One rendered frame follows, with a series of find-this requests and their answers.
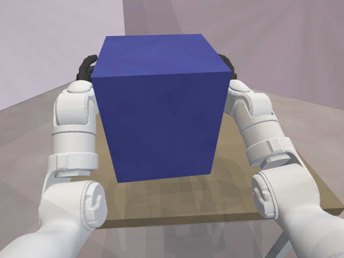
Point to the robot right upper arm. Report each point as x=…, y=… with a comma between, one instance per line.
x=288, y=195

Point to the carton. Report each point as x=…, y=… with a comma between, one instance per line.
x=161, y=99

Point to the robot left upper arm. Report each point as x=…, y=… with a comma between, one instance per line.
x=69, y=212

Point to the right robot hand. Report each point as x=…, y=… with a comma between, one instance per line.
x=227, y=61

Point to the robot right forearm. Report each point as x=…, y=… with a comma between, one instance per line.
x=267, y=146

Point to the robot left forearm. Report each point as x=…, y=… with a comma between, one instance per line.
x=73, y=135

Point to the left robot hand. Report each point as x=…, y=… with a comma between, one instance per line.
x=85, y=70

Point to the table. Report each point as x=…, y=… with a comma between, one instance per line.
x=222, y=196

